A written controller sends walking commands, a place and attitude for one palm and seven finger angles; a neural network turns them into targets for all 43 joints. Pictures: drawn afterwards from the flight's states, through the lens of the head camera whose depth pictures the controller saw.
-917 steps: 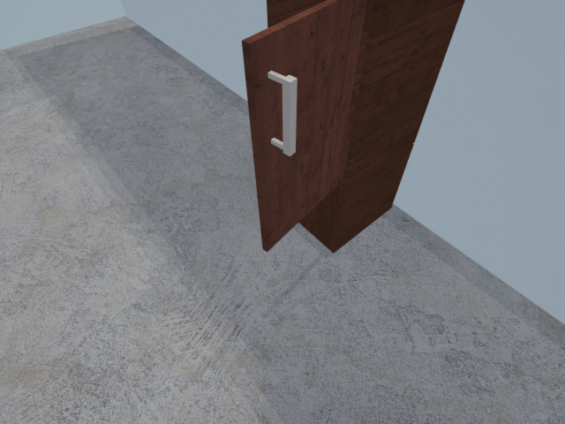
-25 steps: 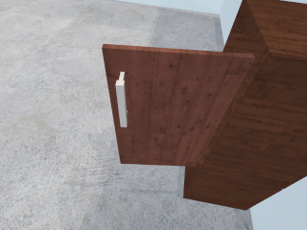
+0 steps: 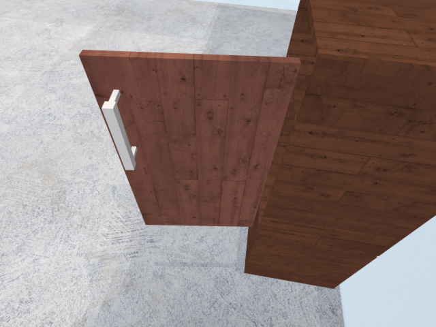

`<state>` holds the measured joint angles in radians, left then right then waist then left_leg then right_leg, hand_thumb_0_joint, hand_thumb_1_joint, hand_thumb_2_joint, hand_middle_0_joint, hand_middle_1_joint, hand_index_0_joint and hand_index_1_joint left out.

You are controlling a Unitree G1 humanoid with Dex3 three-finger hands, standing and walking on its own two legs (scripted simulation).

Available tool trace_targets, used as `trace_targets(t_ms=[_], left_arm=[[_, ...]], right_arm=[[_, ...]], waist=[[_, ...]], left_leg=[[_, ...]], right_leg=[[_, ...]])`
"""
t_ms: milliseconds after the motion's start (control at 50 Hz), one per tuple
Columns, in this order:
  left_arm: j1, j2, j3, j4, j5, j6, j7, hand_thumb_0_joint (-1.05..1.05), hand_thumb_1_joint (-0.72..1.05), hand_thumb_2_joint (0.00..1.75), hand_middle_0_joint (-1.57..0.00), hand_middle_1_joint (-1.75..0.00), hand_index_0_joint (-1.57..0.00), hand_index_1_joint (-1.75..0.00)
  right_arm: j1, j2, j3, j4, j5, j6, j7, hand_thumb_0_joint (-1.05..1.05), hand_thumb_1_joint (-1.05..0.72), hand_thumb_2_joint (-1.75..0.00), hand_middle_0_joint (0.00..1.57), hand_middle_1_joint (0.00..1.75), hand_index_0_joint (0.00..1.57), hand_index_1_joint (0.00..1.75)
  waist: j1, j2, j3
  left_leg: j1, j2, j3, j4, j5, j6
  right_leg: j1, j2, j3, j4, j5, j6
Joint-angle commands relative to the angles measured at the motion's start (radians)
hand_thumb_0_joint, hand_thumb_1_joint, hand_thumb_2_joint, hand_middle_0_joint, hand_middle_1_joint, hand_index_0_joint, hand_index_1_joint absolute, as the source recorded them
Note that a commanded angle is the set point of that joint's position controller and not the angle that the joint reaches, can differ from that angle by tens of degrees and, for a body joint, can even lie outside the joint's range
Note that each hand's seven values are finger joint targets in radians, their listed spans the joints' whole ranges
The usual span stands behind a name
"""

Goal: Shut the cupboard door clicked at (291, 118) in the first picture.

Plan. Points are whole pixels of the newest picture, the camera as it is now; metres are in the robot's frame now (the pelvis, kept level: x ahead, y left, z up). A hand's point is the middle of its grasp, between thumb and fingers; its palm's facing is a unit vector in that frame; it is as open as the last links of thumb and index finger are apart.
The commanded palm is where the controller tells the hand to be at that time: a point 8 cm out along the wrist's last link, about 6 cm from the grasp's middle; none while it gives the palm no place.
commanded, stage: come to a stop and stand still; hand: left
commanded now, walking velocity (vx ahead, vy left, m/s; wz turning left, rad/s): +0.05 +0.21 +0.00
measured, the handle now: (123, 132) +0.44 +0.21 +0.11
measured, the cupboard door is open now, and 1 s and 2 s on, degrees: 99 99 99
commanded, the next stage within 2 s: look again from close up in 2.00 s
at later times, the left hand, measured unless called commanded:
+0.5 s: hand out of the picture -0.01 +0.25 -0.16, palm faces +0.02 -0.96 -0.28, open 7.4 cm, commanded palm none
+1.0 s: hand out of the picture +0.06 +0.20 -0.16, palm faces -0.01 -0.97 -0.22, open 7.3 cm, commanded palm none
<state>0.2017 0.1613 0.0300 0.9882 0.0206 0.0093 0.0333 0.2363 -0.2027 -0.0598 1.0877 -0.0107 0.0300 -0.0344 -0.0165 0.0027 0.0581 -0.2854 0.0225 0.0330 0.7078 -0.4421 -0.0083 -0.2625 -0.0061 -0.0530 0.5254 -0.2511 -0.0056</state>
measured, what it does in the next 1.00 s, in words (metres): stands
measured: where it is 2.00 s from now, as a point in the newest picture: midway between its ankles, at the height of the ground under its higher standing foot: outside the picture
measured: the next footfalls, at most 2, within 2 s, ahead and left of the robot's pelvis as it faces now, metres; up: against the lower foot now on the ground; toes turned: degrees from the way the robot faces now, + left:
none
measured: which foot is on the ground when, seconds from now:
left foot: down 0.00-1.00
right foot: down 0.00-1.00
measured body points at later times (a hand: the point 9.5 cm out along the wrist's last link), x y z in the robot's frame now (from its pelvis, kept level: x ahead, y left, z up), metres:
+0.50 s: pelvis +0.00 +0.05 +0.00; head +0.01 +0.03 +0.45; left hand -0.01 +0.30 -0.14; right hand +0.03 -0.18 -0.16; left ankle -0.01 +0.10 -0.73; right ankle +0.02 -0.12 -0.73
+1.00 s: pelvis +0.03 +0.03 +0.01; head +0.06 +0.01 +0.46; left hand +0.06 +0.26 -0.15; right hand +0.04 -0.20 -0.16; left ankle -0.01 +0.10 -0.73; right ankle +0.02 -0.12 -0.73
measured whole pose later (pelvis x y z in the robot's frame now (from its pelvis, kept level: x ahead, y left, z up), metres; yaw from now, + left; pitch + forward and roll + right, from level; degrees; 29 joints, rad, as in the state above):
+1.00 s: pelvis +0.03 +0.03 +0.01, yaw +0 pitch -1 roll +1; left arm 0.21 0.16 -0.01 1.09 0.01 0.00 0.03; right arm 0.25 -0.18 0.02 1.08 -0.01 -0.03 -0.03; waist -0.01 0.02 0.07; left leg -0.11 -0.07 0.09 0.40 -0.29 0.07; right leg -0.20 -0.06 0.01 0.48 -0.27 0.04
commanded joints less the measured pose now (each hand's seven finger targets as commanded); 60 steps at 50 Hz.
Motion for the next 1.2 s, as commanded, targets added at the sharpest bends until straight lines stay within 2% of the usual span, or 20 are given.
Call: trace_targets(t_ms=[0,20,60,100,140,180,200,220,240,260,280,320,360,420,460,520,540,720,960,1180], left_arm=[[0.053,0.193,0.037,-0.047,-0.001,-0.019,0.017,0.0,0.9,0.9,-0.2,-0.3,-0.2,-0.3],[0.043,0.197,0.037,-0.048,-0.003,-0.017,0.017,0.0,0.9,0.9,-0.2,-0.3,-0.2,-0.3],[0.024,0.181,0.036,-0.06,-0.006,-0.011,0.016,0.0,0.9,0.9,-0.2,-0.3,-0.2,-0.3],[0.01,0.162,0.031,-0.069,-0.003,-0.001,0.014,0.0,0.9,0.9,-0.2,-0.3,-0.2,-0.3],[0.025,0.134,0.025,-0.064,0.001,0.006,0.011,0.0,0.9,0.9,-0.2,-0.3,-0.2,-0.3],[0.054,0.114,0.018,-0.048,0.003,0.005,0.009,0.0,0.9,0.9,-0.2,-0.3,-0.2,-0.3],[0.163,0.121,-0.007,0.028,0.002,-0.023,0.045,0.0,0.9,0.9,-0.2,-0.3,-0.2,-0.3],[0.119,0.18,0.004,-0.02,0.0,-0.027,0.031,0.0,0.9,0.9,-0.2,-0.3,-0.2,-0.3],[0.09,0.17,0.004,-0.034,0.002,-0.024,0.017,0.0,0.9,0.9,-0.2,-0.3,-0.2,-0.3],[0.068,0.155,-0.001,-0.029,0.005,-0.017,0.011,0.0,0.9,0.9,-0.2,-0.3,-0.2,-0.3],[0.073,0.132,-0.007,-0.03,0.007,-0.013,0.006,0.0,0.9,0.9,-0.2,-0.3,-0.2,-0.3],[0.087,0.105,-0.018,-0.012,0.004,-0.016,0.002,0.0,0.9,0.9,-0.2,-0.3,-0.2,-0.3],[0.086,0.103,-0.021,0.0,-0.002,-0.023,-0.001,0.0,0.9,0.9,-0.2,-0.3,-0.2,-0.3],[0.099,0.113,-0.023,0.011,-0.004,-0.017,0.001,0.0,0.9,0.9,-0.2,-0.3,-0.2,-0.3],[0.111,0.117,-0.023,0.02,-0.003,-0.019,0.0,0.0,0.9,0.9,-0.2,-0.3,-0.2,-0.3],[0.123,0.124,-0.026,0.031,-0.005,-0.026,0.001,0.0,0.9,0.9,-0.2,-0.3,-0.2,-0.3],[0.12,0.128,-0.026,0.034,-0.006,-0.027,0.001,0.0,0.9,0.9,-0.2,-0.3,-0.2,-0.3],[0.115,0.124,-0.026,0.067,-0.01,-0.022,0.007,0.0,0.9,0.9,-0.2,-0.3,-0.2,-0.3],[0.085,0.115,-0.023,0.078,-0.01,-0.022,0.009,0.0,0.9,0.9,-0.2,-0.3,-0.2,-0.3],[0.087,0.113,-0.023,0.08,-0.011,-0.033,0.01,0.0,0.9,0.9,-0.2,-0.3,-0.2,-0.3]], right_arm=[[0.075,-0.011,0.008,-0.033,0.0,-0.013,0.014,0.0,-0.9,-0.9,0.2,0.3,0.2,0.3],[0.086,-0.018,0.007,-0.034,0.001,-0.012,0.015,0.0,-0.9,-0.9,0.2,0.3,0.2,0.3],[0.1,-0.029,0.006,-0.033,0.002,-0.014,0.017,0.0,-0.9,-0.9,0.2,0.3,0.2,0.3],[0.085,-0.042,0.004,-0.039,-0.003,-0.014,0.021,0.0,-0.9,-0.9,0.2,0.3,0.2,0.3],[0.055,-0.055,0.01,-0.05,-0.006,-0.018,0.025,0.0,-0.9,-0.9,0.2,0.3,0.2,0.3],[0.037,-0.066,0.012,-0.061,-0.006,-0.022,0.024,0.0,-0.9,-0.9,0.2,0.3,0.2,0.3],[-0.049,-0.112,0.025,-0.149,0.002,-0.051,0.021,0.0,-0.9,-0.9,0.2,0.3,0.2,0.3],[0.016,-0.066,0.031,-0.171,-0.01,-0.05,0.026,0.0,-0.9,-0.9,0.2,0.3,0.2,0.3],[0.001,-0.067,0.03,-0.178,-0.018,-0.047,0.028,0.0,-0.9,-0.9,0.2,0.3,0.2,0.3],[0.035,-0.087,0.032,-0.187,-0.017,-0.046,0.026,0.0,-0.9,-0.9,0.2,0.3,0.2,0.3],[0.041,-0.098,0.034,-0.198,-0.015,-0.047,0.024,0.0,-0.9,-0.9,0.2,0.3,0.2,0.3],[0.042,-0.103,0.037,-0.204,-0.011,-0.051,0.019,0.0,-0.9,-0.9,0.2,0.3,0.2,0.3],[0.064,-0.1,0.044,-0.196,-0.011,-0.058,0.016,0.0,-0.9,-0.9,0.2,0.3,0.2,0.3],[0.077,-0.122,0.042,-0.177,-0.01,-0.059,0.016,0.0,-0.9,-0.9,0.2,0.3,0.2,0.3],[0.075,-0.124,0.045,-0.164,-0.011,-0.061,0.015,0.0,-0.9,-0.9,0.2,0.3,0.2,0.3],[0.079,-0.127,0.049,-0.143,-0.008,-0.07,0.015,0.0,-0.9,-0.9,0.2,0.3,0.2,0.3],[0.081,-0.119,0.052,-0.134,-0.008,-0.072,0.014,0.0,-0.9,-0.9,0.2,0.3,0.2,0.3],[0.095,-0.108,0.059,-0.075,-0.005,-0.078,0.0,0.0,-0.9,-0.9,0.2,0.3,0.2,0.3],[0.086,-0.075,0.06,-0.032,-0.004,-0.073,-0.003,0.0,-0.9,-0.9,0.2,0.3,0.2,0.3],[0.086,-0.059,0.06,-0.005,-0.003,-0.07,-0.002,0.0,-0.9,-0.9,0.2,0.3,0.2,0.3]], waist=[[0.022,-0.121,-0.05],[0.015,-0.139,-0.046],[0.005,-0.113,-0.027],[0.012,-0.016,-0.012],[0.026,0.065,0.026],[0.034,0.051,0.027],[0.049,0.195,-0.006],[0.027,0.221,-0.101],[0.029,0.277,-0.064],[0.01,0.232,-0.05],[0.018,0.182,-0.033],[0.026,0.028,-0.003],[0.023,-0.048,-0.002],[0.018,-0.035,0.04],[0.023,-0.032,0.037],[0.021,-0.046,0.008],[0.02,-0.013,0.006],[0.018,0.024,-0.043],[0.019,0.004,-0.01],[0.018,-0.036,-0.035]], left_leg=[[0.028,-0.001,0.004,-0.134,0.084,-0.016],[0.063,0.003,0.004,-0.187,0.12,-0.013],[0.134,0.013,-0.005,-0.251,0.182,0.0],[0.133,0.048,-0.046,-0.275,0.228,0.025],[0.041,0.086,-0.113,-0.365,0.141,0.055],[-0.02,0.097,-0.143,-0.418,0.047,0.062],[0.014,0.093,-0.036,-0.217,0.35,0.029],[0.004,0.057,-0.086,-0.271,0.207,0.026],[-0.003,0.065,-0.101,-0.323,0.171,0.039],[-0.032,0.095,-0.156,-0.378,0.133,0.046],[-0.043,0.111,-0.192,-0.415,0.112,0.055],[-0.039,0.117,-0.192,-0.407,0.149,0.073],[-0.017,0.094,-0.173,-0.4,0.223,0.067],[-0.009,0.098,-0.192,-0.455,0.112,0.049],[0.001,0.094,-0.183,-0.461,0.133,0.05],[0.054,0.084,-0.157,-0.442,0.232,0.052],[0.06,0.08,-0.147,-0.44,0.273,0.051],[0.178,0.08,-0.098,-0.383,0.58,0.038],[0.159,0.072,-0.073,-0.376,0.512,0.052],[0.19,0.074,-0.058,-0.371,0.47,0.044]], right_leg=[[0.053,-0.304,0.298,-0.173,0.306,-0.156],[0.03,-0.302,0.293,-0.165,0.289,-0.143],[-0.043,-0.253,0.244,-0.157,0.188,-0.104],[-0.075,-0.188,0.177,-0.142,0.054,-0.056],[-0.028,-0.117,0.114,-0.131,-0.062,-0.017],[0.029,-0.1,0.085,-0.119,-0.038,-0.005],[0.046,-0.135,0.079,-0.034,0.196,-0.036],[0.058,-0.133,0.104,-0.002,-0.008,-0.065],[0.027,-0.1,0.062,0.008,-0.056,-0.062],[0.02,-0.056,0.017,0.04,-0.119,-0.044],[0.008,-0.037,-0.002,0.052,-0.122,-0.032],[0.016,-0.045,0.017,0.018,-0.064,-0.027],[0.022,-0.059,0.058,-0.007,-0.017,-0.037],[-0.008,-0.064,0.08,-0.022,-0.042,-0.034],[-0.001,-0.069,0.086,-0.026,-0.015,-0.035],[0.011,-0.083,0.106,-0.049,0.037,-0.035],[0.018,-0.085,0.105,-0.05,0.047,-0.036],[0.051,-0.091,0.098,-0.043,0.145,-0.022],[0.089,-0.104,0.108,-0.074,0.226,-0.023],[0.107,-0.118,0.125,-0.1,0.312,-0.035]])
